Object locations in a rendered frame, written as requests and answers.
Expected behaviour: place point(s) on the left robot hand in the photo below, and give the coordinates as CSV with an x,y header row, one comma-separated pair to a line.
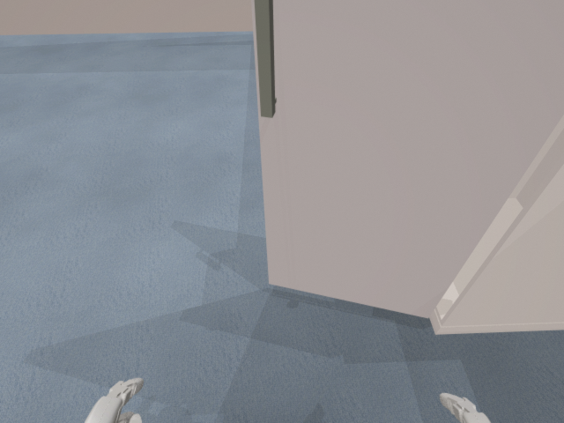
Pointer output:
x,y
108,409

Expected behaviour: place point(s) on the handle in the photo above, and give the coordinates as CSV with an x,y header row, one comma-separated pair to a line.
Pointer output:
x,y
265,56

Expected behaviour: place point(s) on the fridge door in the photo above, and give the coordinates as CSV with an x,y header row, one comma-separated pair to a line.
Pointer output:
x,y
401,128

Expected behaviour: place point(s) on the right robot hand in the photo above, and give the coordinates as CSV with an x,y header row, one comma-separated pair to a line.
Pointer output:
x,y
463,409

